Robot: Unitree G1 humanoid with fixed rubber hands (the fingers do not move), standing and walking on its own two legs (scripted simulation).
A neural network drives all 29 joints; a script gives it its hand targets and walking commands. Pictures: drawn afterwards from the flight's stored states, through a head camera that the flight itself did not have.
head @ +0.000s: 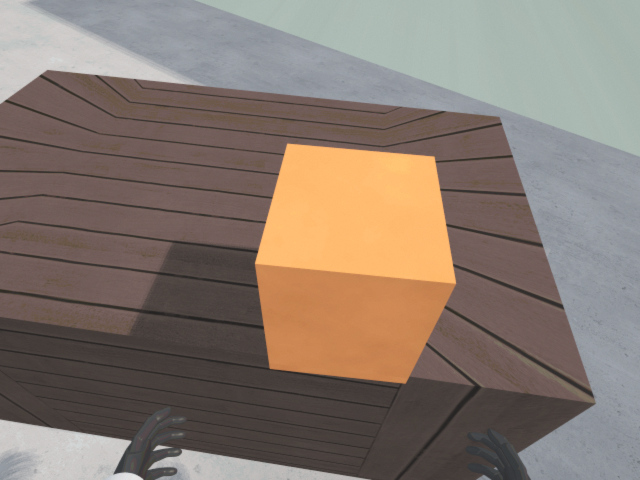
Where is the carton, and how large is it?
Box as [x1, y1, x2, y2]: [255, 144, 455, 383]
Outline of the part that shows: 287,144 255,262 269,366 270,368 405,383 455,284 434,157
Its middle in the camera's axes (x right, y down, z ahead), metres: +0.04 +0.05 +0.55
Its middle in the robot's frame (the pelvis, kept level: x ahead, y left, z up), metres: +0.40 -0.01 +0.04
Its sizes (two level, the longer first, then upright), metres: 0.210 0.200 0.250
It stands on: a pedestal, 0.70 m high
